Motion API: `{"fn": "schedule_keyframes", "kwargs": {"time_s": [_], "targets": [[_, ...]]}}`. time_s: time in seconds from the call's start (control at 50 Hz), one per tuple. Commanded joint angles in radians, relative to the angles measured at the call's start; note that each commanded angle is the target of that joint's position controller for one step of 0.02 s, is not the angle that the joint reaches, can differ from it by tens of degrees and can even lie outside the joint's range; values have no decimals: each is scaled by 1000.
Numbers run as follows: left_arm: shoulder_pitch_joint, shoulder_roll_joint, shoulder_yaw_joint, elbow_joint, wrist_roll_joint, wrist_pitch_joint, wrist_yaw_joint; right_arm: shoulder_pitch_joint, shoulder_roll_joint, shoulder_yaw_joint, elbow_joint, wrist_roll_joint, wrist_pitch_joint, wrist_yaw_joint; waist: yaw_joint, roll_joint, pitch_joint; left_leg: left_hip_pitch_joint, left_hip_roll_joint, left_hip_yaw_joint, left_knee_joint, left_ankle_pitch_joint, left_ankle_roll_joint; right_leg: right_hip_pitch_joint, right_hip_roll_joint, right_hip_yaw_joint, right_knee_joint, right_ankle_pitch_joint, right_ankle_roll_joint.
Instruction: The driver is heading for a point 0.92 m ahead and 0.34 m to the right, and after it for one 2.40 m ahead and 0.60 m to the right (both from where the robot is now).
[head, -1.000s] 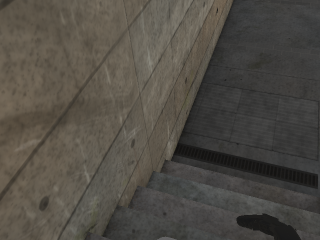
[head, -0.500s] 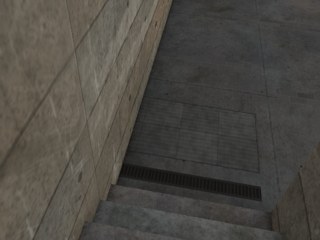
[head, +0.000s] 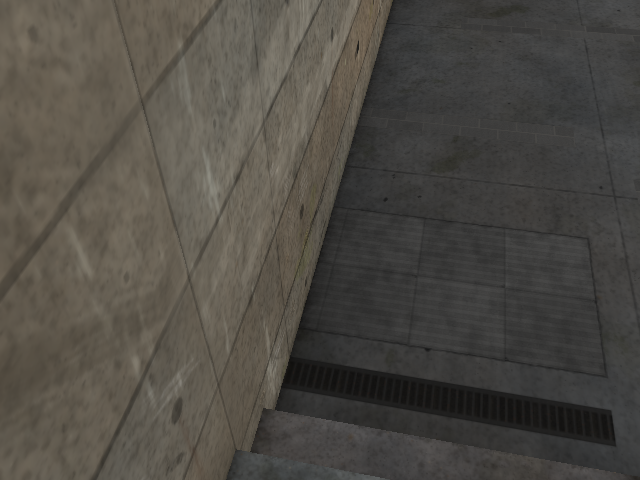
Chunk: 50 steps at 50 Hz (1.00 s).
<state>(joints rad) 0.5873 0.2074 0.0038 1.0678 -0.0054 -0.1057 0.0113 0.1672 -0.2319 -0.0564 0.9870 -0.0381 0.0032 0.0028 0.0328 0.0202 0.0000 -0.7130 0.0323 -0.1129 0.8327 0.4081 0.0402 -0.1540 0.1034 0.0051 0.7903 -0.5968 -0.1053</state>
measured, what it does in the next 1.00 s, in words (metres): goes down, turning right: left foot 0.19 m lower, then right foot 0.19 m lower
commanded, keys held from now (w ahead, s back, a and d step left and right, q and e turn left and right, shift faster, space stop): w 0.16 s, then w+e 0.84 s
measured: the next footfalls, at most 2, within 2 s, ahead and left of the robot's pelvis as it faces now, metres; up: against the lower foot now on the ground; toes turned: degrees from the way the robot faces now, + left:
left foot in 0.18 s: +0.21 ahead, +0.14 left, -0.19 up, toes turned +0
right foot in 0.64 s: +0.42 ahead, -0.12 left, -0.38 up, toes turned -12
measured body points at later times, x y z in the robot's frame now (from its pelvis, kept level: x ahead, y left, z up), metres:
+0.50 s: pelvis +0.24 +0.02 -0.21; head +0.24 +0.02 +0.24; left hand +0.38 +0.26 -0.34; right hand +0.11 -0.22 -0.35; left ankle +0.17 +0.14 -0.89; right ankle +0.42 -0.14 -0.87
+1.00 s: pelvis +0.46 -0.09 -0.38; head +0.43 -0.11 +0.07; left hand +0.47 +0.16 -0.51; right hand +0.48 -0.36 -0.52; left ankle +0.70 +0.00 -1.03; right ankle +0.38 -0.11 -1.08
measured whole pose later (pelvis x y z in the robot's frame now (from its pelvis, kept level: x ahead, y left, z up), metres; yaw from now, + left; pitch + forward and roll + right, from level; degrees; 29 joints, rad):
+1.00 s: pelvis +0.46 -0.09 -0.38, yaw -25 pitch -1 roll +2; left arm 0.55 0.15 0.01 1.01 -0.01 -0.02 0.03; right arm 0.16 -0.22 -0.04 0.89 -0.06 0.00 0.00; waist 0.05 0.04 -0.03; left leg -0.74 0.02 -0.08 0.93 0.29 -0.01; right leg -0.27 0.20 0.16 0.87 -0.54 -0.15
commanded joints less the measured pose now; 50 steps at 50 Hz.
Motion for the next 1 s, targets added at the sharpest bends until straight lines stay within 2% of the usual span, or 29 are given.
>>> {"fn": "schedule_keyframes", "kwargs": {"time_s": [0.02,0.1,0.16,0.18,0.2,0.22,0.26,0.28,0.3,0.32,0.38,0.4,0.44,0.48,0.58,0.6,0.64,0.66,0.68,0.7,0.72,0.74,0.76,0.78,0.82,0.86,0.88,0.92,1.0], "targets": [[-119,86,9,-70,8,-24,0,-102,-18,6,-61,6,-23,10,7,-107,116,217,-14,82,-154,163,3,-286,-163,228,-137,371,-89],[-26,78,15,-23,51,-8,16,-36,-54,15,-47,30,-58,4,68,-88,114,322,6,88,-354,149,-3,-155,-130,193,145,483,-69],[-32,130,33,23,61,33,33,338,-135,-25,65,18,-44,-22,-67,-88,45,629,45,101,-547,29,42,-142,-128,203,616,864,-69],[4,121,44,7,41,38,17,376,-157,-34,86,0,-49,-21,-82,116,90,759,79,115,-657,113,37,-279,-15,124,877,545,-48],[121,49,43,-1,0,41,15,494,-213,-41,117,-18,-52,0,-42,295,-92,1224,327,-76,-174,729,159,-699,75,96,1242,-387,5],[87,70,37,-10,10,41,24,520,-139,-24,75,-6,-55,30,-93,123,-132,1260,384,-141,-156,465,181,-881,-2,127,1145,-294,-10],[-107,88,46,-33,53,39,18,427,-112,-28,33,7,-40,5,-110,-39,3,923,293,-117,-284,-46,157,-907,-52,93,1086,-87,-36],[-131,74,45,-110,44,38,6,406,-219,-51,40,22,-49,-29,-69,230,4,756,461,-332,-319,-314,332,-902,-87,125,934,47,9],[-239,112,56,-109,72,47,14,369,-103,-22,59,34,-57,-44,-61,111,124,611,419,-290,-298,-266,292,-919,-133,222,789,202,41],[-306,94,54,-144,57,62,16,288,-55,4,35,37,-73,-56,-29,36,200,336,340,-154,-335,-278,233,-752,-103,207,515,392,99],[-230,36,51,-103,72,112,8,246,-154,-24,11,47,-98,-68,37,123,65,214,290,-28,-292,-138,185,-488,-65,39,527,615,91],[-291,59,66,-132,68,111,-1,286,-59,-5,42,65,-109,-67,21,107,69,281,201,28,-225,-400,121,-544,-98,160,324,872,67],[-387,54,59,-184,64,104,-13,281,-2,7,50,73,-120,-74,-7,94,82,259,161,69,-172,-788,70,-497,-82,155,81,1156,46],[-431,20,42,-211,45,87,-23,202,-50,0,22,84,-138,-67,6,74,81,98,153,116,-181,-923,45,-227,-69,74,-26,1284,42],[-486,52,44,-226,23,76,-19,318,-77,-15,24,15,-96,-65,-80,72,253,297,198,151,117,-707,77,-292,-126,13,-331,990,35],[-435,78,60,-214,24,68,-27,352,-104,-25,28,5,-72,-67,-65,34,221,350,219,141,232,-564,107,-216,-128,-14,-401,854,14],[9,131,97,-63,37,74,-32,255,-149,-37,-1,7,-53,-64,161,1,-21,226,150,200,766,-270,101,304,-69,-85,-351,878,-29],[-14,189,104,-63,26,69,-43,278,-60,-33,-46,5,-49,-60,108,-247,12,2,-30,248,1251,-1099,71,345,-216,153,-399,1251,-103],[-29,205,82,-72,-1,78,-48,395,-23,-16,-84,33,-48,-52,-35,-318,-118,-325,-5,180,1354,-1283,58,588,-285,225,3,1607,-103],[-33,205,85,-101,-33,99,-50,377,-58,-8,-110,24,-62,-40,6,-250,-259,-416,24,134,1328,-1259,59,617,-323,344,-39,1302,-154],[-21,263,101,-90,-33,106,-26,303,-46,6,-137,5,-62,-45,34,-291,-250,-505,21,66,1232,-1168,54,480,-429,594,-284,493,-278],[-88,201,82,-119,-12,112,-13,186,-99,-11,-130,-25,-46,-53,15,-87,-112,-504,43,60,1164,-1082,29,286,-399,650,-384,152,-245],[-75,201,74,-119,21,105,-8,175,-89,-10,-125,-26,-33,-44,1,-143,-71,-477,42,37,1097,-1036,18,170,-404,716,-383,125,-260],[-93,119,42,-100,40,93,-9,177,-75,-5,-114,-27,-27,-40,-43,-39,21,-452,66,5,849,-771,-11,29,-339,572,-313,207,-195],[-167,71,20,-129,41,80,4,107,-27,8,-119,-39,-5,-22,-75,-31,75,-193,23,71,565,-572,-84,-322,-220,479,-336,328,-147],[-134,153,47,-136,32,72,7,162,-30,4,-78,-42,-8,-19,-84,-122,-5,-64,8,79,530,-418,-80,-292,-234,488,-319,654,-165],[-155,126,46,-123,11,70,16,141,-82,-14,-95,-17,-14,-11,-107,-100,11,-78,30,19,342,-226,-69,-262,-171,417,-245,569,-130],[-115,100,42,-111,-16,65,28,6,-78,-7,-142,-8,-18,-4,-65,-77,43,-46,-2,43,148,-68,-56,-279,-136,452,-201,389,-122],[-83,83,30,-135,2,66,22,-112,-40,6,-184,-22,-13,1,4,-96,71,41,-53,55,18,-52,-50,-264,-88,510,-124,334,-141]]}}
